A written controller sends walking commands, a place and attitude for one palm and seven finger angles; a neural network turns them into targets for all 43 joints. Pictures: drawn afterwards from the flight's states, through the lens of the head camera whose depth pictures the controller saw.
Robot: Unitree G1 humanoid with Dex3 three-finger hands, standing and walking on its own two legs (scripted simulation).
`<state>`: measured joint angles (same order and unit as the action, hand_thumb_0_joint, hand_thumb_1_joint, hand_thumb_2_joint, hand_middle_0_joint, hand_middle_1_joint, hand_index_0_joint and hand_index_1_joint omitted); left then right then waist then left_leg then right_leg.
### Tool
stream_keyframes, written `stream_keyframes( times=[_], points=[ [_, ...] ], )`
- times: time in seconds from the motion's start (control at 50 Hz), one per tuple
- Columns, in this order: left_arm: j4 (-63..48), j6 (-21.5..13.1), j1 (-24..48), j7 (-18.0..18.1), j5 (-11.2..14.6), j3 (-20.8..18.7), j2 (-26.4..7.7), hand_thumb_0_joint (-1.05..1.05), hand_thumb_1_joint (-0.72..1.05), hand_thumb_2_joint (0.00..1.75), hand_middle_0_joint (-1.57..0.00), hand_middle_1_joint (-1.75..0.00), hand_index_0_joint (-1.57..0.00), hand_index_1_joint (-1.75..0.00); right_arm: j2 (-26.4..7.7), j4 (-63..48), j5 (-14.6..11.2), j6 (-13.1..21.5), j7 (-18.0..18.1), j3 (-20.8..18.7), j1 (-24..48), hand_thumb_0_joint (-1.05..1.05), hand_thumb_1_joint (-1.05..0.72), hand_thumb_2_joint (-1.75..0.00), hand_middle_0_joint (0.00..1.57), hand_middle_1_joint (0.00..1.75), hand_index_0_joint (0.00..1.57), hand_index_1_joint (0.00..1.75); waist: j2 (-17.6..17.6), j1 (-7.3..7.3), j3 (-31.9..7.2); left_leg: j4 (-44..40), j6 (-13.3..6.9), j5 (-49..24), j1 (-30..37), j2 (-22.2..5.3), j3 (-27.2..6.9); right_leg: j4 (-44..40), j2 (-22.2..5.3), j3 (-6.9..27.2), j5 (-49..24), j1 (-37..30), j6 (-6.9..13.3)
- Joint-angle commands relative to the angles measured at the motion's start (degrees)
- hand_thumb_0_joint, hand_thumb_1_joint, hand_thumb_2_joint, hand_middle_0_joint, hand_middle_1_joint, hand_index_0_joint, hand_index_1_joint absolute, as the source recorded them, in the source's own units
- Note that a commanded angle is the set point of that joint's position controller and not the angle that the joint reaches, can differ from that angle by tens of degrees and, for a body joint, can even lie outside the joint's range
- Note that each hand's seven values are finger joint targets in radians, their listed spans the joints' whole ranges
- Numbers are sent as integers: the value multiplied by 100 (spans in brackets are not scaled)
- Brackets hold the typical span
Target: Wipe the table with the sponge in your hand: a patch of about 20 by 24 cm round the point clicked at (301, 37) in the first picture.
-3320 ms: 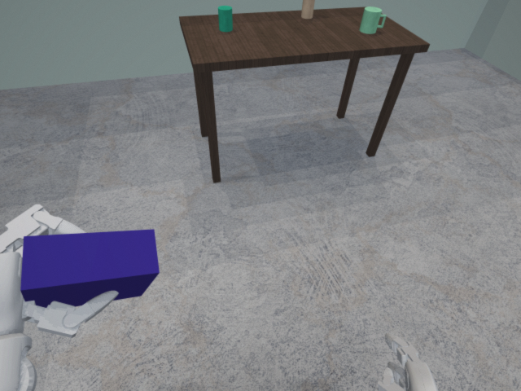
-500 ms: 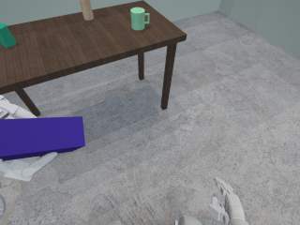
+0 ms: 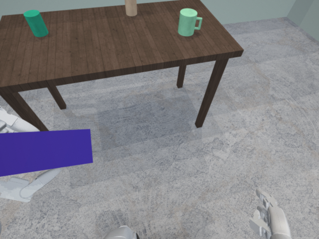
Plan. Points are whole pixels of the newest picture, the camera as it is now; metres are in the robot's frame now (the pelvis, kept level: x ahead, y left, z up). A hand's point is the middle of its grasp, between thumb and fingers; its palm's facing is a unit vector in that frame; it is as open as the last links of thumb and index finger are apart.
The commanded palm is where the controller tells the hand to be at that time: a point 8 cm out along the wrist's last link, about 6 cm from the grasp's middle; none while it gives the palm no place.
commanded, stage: turn to face it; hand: left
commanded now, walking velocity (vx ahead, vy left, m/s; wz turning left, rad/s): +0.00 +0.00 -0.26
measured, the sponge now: (56, 151) +0.23 +0.19 +0.17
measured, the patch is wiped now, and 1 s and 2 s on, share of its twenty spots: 0.00 0.00 0.00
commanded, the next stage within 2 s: take the last steps up to it in 0.58 s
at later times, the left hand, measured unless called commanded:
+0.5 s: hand (74, 124) +0.28 +0.17 +0.19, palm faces +0.41 -0.83 -0.39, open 9.6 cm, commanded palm +0.21 +0.22 +0.20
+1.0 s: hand (87, 125) +0.28 +0.14 +0.19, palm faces +0.30 -0.87 -0.39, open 9.6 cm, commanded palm +0.22 +0.20 +0.20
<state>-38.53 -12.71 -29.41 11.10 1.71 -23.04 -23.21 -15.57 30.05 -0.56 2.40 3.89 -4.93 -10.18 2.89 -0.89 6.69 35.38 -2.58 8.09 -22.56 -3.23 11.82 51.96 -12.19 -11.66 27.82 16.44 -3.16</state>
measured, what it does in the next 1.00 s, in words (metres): steps on the spot: right foot, then left foot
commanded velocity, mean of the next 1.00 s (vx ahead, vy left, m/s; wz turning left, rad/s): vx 0.10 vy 0.03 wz -0.17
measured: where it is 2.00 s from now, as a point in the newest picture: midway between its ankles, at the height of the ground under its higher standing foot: (164, 230)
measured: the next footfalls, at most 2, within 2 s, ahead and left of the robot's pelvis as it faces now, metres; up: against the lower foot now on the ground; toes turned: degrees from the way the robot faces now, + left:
right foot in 0.30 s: +0.14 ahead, -0.15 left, +0.00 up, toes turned -5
left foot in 0.62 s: +0.11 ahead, +0.06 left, +0.00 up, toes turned +2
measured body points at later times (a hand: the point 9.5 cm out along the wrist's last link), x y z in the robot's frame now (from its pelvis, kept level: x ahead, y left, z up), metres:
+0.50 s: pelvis +0.05 -0.06 +0.02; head +0.07 -0.08 +0.47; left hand +0.25 +0.21 +0.21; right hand +0.24 -0.29 -0.07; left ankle +0.03 +0.07 -0.67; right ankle +0.10 -0.15 -0.72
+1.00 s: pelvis +0.04 -0.06 +0.02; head +0.05 -0.06 +0.47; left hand +0.25 +0.19 +0.21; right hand +0.16 -0.31 -0.08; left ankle +0.05 +0.06 -0.69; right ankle +0.07 -0.17 -0.72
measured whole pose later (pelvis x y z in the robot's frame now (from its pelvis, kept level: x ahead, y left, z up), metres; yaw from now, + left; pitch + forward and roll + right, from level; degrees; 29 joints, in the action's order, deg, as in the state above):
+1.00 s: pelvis +0.04 -0.06 +0.02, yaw -5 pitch -1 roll +1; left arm -29.7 -11.6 -27.4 9.0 0.6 -18.2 -20.0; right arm -10.9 36.4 0.2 1.7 3.2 0.9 -13.8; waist 1.1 -0.9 1.3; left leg 43.4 0.0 26.5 -19.1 -2.4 4.8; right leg 31.3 -1.1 -4.3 13.2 17.7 2.4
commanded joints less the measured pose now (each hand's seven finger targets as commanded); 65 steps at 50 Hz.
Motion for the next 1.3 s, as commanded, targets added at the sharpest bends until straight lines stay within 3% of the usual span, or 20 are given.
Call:
stream_keyframes(
  times=[0.0,0.1,0.24,0.26,0.3,0.32,0.36,0.42,0.54,0.64,0.74,0.82,0.86,0.92,1.02,1.06,1.08,1.14,1.22,1.28],
  points=[
    [-753,-376,439,-40,11,-925,-1126,0,10,130,-120,-160,-120,-160,-450,-578,-115,298,-144,-93,143,0,-90,-90,20,30,20,30,-1551,-27,-1823,-1082,-1361,-2645,2546,-2227,-3443,2778,509,1144,711,2299,13],
    [-1450,-414,158,-155,78,-645,-759,0,10,130,-120,-160,-120,-160,-198,-490,-46,471,-226,85,262,0,-90,-90,20,30,20,30,-1873,115,-1613,-1368,-666,-1643,1062,-1352,-1471,794,621,718,-511,1124,14],
    [2,-130,855,-146,31,-262,-473,0,10,130,-120,-160,-120,-160,-167,-360,-29,572,-27,311,229,0,-90,-90,20,30,20,30,-1122,138,-1321,-888,-117,239,666,-1237,-810,-2010,1114,302,-1192,-455,-38],
    [52,-88,1119,-154,-15,-206,-502,0,10,130,-120,-160,-120,-160,-138,-384,-23,554,7,331,269,0,-90,-90,20,30,20,30,-857,123,-1253,-515,35,719,608,-1026,-623,-2521,1004,469,-1610,-583,16],
    [246,-24,1555,-132,-89,-178,-758,0,10,130,-120,-160,-120,-160,14,-355,38,526,18,420,210,0,-90,-90,20,30,20,30,758,-66,-1132,831,414,1938,14,-98,-408,-3153,-291,2465,-3356,-482,641],
    [466,85,1503,-175,-20,-195,-722,0,10,130,-120,-160,-120,-160,-69,-354,43,546,-5,356,271,0,-90,-90,20,30,20,30,1631,124,-1121,1749,471,2370,-110,194,-658,-3532,-635,3226,-3264,-263,907],
    [114,40,1724,-142,-46,-275,-863,0,10,130,-120,-160,-120,-160,-24,-334,47,493,-40,429,555,0,-90,-90,20,30,20,30,1078,112,-1197,2574,496,2141,-390,64,-1147,-3398,-778,3198,-3316,-447,1200],
    [-110,-112,986,-101,-38,-458,-840,0,10,130,-120,-160,-120,-160,31,-352,84,364,3,479,624,0,-90,-90,20,30,20,30,542,158,-1447,1759,481,1913,-56,82,-937,-3084,-381,2172,-3970,-690,1157],
    [-504,-236,329,-49,18,-613,-780,0,10,130,-120,-160,-120,-160,-82,-635,58,217,-30,328,286,0,-90,-90,20,30,20,30,2,88,-1848,-917,421,690,956,126,-791,-2836,-30,2158,-3244,-936,942],
    [-83,-294,239,-148,29,-435,-663,0,10,130,-120,-160,-120,-160,-251,-746,1,250,11,255,366,0,-90,-90,20,30,20,30,-1930,163,-1179,-1553,-224,-1927,997,-1623,-1902,-1257,1116,1105,-747,144,241],
    [-165,-236,819,-158,-92,-72,-517,0,10,130,-120,-160,-120,-160,-425,-559,-36,420,-31,196,232,0,-90,-90,20,30,20,30,-1372,80,-1131,-788,-62,-626,815,-1108,-1132,-2371,1145,773,-1299,-521,324],
    [-48,-162,777,-86,-61,-380,-865,0,10,130,-120,-160,-120,-160,-260,-482,19,370,-2,197,196,0,-90,-90,20,30,20,30,622,132,-1067,848,310,2163,-289,107,-532,-3547,-426,3359,-300,-641,1138],
    [-392,-200,976,-38,-64,-546,-1042,0,10,130,-120,-160,-120,-160,-249,-480,50,353,-18,260,444,0,-90,-90,20,30,20,30,388,202,-1040,1833,300,2437,-832,3,-1053,-3902,-981,4006,82,-826,1637],
    [-338,-249,559,-36,-70,-580,-934,0,10,130,-120,-160,-120,-160,-40,-383,100,275,-7,409,362,0,-90,-90,20,30,20,30,284,141,-1167,998,258,1950,-129,-102,-999,-3633,-598,2796,-770,-489,1478],
    [-42,-265,573,-56,-8,-382,-671,0,10,130,-120,-160,-120,-160,-100,-382,93,284,98,348,167,0,-90,-90,20,30,20,30,-190,9,-1162,-1286,142,1274,1565,23,-569,-2754,274,1792,192,252,800],
    [-17,-325,794,-103,-9,-272,-518,0,10,130,-120,-160,-120,-160,-292,-434,46,318,109,297,191,0,-90,-90,20,30,20,30,-1817,14,-869,-2323,-585,2457,1745,-1568,-2852,-744,1198,785,506,1382,331],
    [182,-328,898,-111,-106,-281,-591,0,10,130,-120,-160,-120,-160,-205,-370,49,396,106,315,235,0,-90,-90,20,30,20,30,-1777,-50,-546,-2773,-1018,2977,1105,-2074,-3615,327,1085,895,411,1502,307],
    [226,-299,897,-182,-157,-81,-485,0,10,130,-120,-160,-120,-160,-262,-219,23,522,49,226,238,0,-90,-90,20,30,20,30,-1040,52,-458,-2324,-976,1691,1190,-1677,-2561,354,787,873,-176,1605,205],
    [-228,-259,859,-166,-135,12,-453,0,10,130,-120,-160,-120,-160,-282,-189,62,659,23,238,152,0,-90,-90,20,30,20,30,-1507,46,-844,-1861,-676,-78,1450,-1274,-1659,-913,970,349,-345,777,150],
    [-178,-229,785,-109,-125,-174,-594,0,10,130,-120,-160,-120,-160,-265,-196,75,639,39,260,249,0,-90,-90,20,30,20,30,-1520,74,-1014,-1335,-429,109,1200,-1117,-1363,-2159,1134,76,-702,-168,175]
  ],
)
